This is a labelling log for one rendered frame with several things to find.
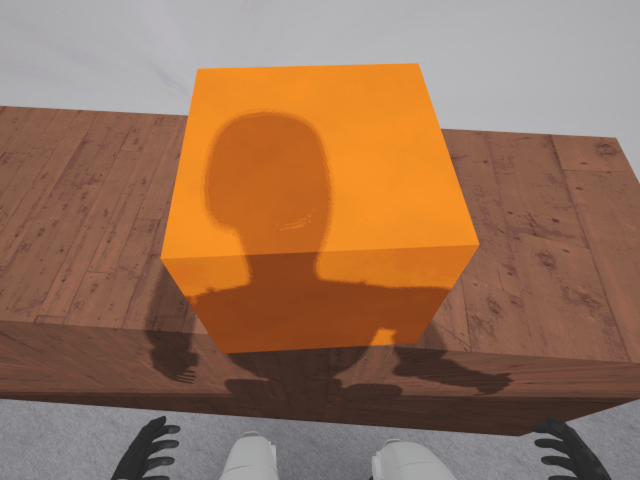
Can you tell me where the robot right hand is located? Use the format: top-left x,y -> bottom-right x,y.
532,417 -> 612,480

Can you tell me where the pedestal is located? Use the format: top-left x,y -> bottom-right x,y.
0,106 -> 640,437

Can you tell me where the robot left hand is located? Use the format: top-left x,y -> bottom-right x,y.
111,416 -> 180,480

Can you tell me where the carton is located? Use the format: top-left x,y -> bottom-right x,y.
160,63 -> 480,354

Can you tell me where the robot right shin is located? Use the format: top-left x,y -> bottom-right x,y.
382,439 -> 402,449

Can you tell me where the robot right thigh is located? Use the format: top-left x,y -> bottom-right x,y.
372,442 -> 456,480

